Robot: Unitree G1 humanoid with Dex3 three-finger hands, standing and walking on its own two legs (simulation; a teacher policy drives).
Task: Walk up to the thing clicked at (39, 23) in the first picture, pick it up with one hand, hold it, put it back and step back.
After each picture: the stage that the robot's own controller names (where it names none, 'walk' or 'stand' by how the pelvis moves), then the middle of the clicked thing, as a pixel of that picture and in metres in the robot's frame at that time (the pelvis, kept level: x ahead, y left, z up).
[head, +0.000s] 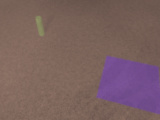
stand; (40, 26) +1.64 +0.54 -0.65
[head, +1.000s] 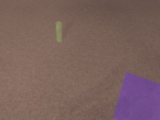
walk; (59, 32) +1.56 +0.25 -0.63
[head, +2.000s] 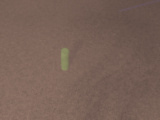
walk; (64, 59) +1.02 +0.14 -0.64
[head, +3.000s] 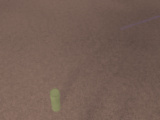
walk; (55, 100) +0.61 +0.18 -0.64
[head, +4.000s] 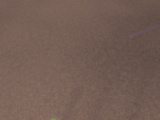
stand; out of the picture +0.39 +0.21 -0.63
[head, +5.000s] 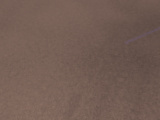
stand; out of the picture +0.36 +0.21 -0.66
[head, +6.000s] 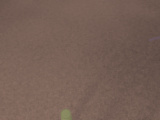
stand; out of the picture +0.46 +0.17 -0.65
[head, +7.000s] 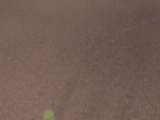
stand; out of the picture +0.43 +0.22 -0.64
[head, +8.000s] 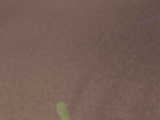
stand; (63, 112) +0.47 +0.23 -0.64
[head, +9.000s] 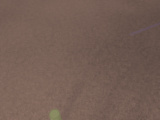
stand; out of the picture +0.46 +0.21 -0.65
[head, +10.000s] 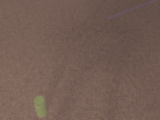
walk; (40, 107) +0.46 +0.23 -0.61
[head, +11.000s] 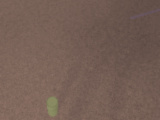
walk; (52, 107) +0.40 +0.15 -0.62
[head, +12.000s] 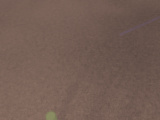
stand; out of the picture +0.46 +0.24 -0.65
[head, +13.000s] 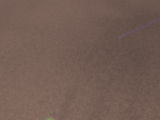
stand; out of the picture +0.43 +0.24 -0.66
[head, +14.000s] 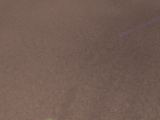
stand; out of the picture +0.41 +0.24 -0.66
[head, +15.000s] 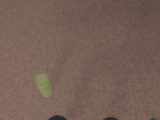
go down; (44, 86) +0.46 +0.22 -0.47
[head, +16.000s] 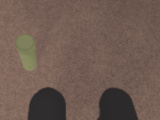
go down; (28, 55) +0.49 +0.24 -0.26
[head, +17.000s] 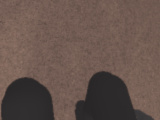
close in; out of the picture +0.48 +0.29 -0.19
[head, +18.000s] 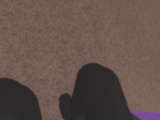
close; out of the picture +0.47 +0.31 -0.16
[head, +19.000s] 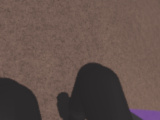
lift; out of the picture +0.45 +0.31 -0.17
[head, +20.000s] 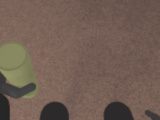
lift; (22, 76) +0.34 +0.20 +0.00
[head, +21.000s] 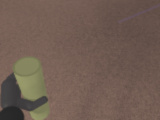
hold; (34, 92) +0.31 +0.17 +0.02
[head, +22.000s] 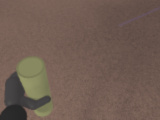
hold; (38, 90) +0.32 +0.16 +0.03
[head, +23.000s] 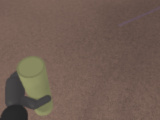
hold; (38, 90) +0.32 +0.16 +0.04
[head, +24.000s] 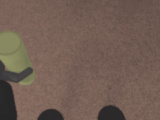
crouch; (18, 63) +0.41 +0.21 -0.03
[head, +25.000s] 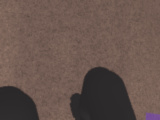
lower; out of the picture +0.49 +0.30 -0.12
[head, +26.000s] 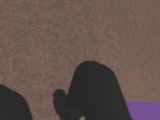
lower; out of the picture +0.47 +0.30 -0.17
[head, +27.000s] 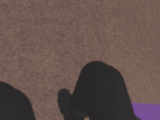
lower; out of the picture +0.44 +0.31 -0.17
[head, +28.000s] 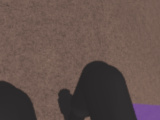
lower; out of the picture +0.45 +0.32 -0.17
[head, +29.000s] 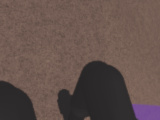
rest; out of the picture +0.45 +0.30 -0.17
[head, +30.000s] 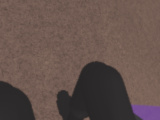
open; out of the picture +0.46 +0.32 -0.17
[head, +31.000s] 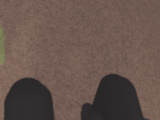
stand; out of the picture +0.44 +0.28 -0.20
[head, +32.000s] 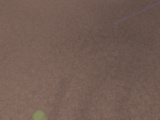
stand; out of the picture +0.40 +0.25 -0.57
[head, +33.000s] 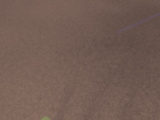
stand; out of the picture +0.42 +0.24 -0.59
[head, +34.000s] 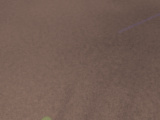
stand; out of the picture +0.41 +0.23 -0.60
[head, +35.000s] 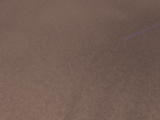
stand; out of the picture +0.41 +0.22 -0.65
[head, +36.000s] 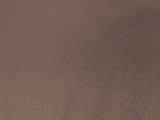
stand; out of the picture +0.39 +0.25 -0.66
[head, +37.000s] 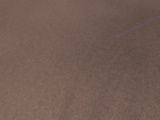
stand; out of the picture +0.38 +0.25 -0.66
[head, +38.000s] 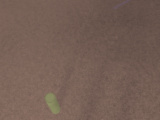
walk; (53, 104) +0.49 +0.25 -0.63
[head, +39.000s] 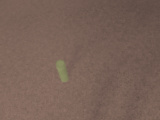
walk; (62, 71) +0.75 +0.22 -0.64
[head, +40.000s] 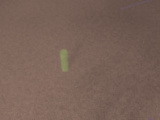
stand; (64, 60) +1.02 +0.18 -0.64
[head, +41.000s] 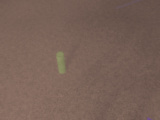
stand; (61, 63) +1.00 +0.22 -0.65
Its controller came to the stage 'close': yes
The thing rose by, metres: 0.69
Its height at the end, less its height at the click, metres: +0.00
